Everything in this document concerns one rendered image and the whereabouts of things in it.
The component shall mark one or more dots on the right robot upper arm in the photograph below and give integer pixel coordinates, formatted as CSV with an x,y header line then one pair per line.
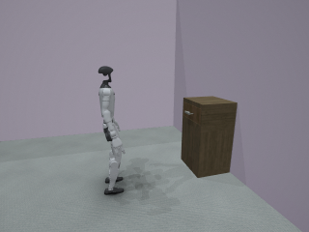
x,y
106,95

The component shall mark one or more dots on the right robot shin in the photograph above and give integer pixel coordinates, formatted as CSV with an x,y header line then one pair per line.
x,y
113,173

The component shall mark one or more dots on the robot left hand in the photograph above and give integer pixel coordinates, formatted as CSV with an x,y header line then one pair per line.
x,y
117,125

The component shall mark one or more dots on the drawer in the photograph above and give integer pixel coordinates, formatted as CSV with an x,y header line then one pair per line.
x,y
196,116

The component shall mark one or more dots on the right robot forearm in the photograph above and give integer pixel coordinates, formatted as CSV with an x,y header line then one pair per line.
x,y
108,121

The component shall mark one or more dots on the cabinet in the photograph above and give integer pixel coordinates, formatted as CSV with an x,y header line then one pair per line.
x,y
207,148

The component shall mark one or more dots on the robot right hand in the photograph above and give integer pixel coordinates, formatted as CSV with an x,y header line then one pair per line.
x,y
117,143

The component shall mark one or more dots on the left robot thigh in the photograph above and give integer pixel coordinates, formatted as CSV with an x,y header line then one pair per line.
x,y
111,153

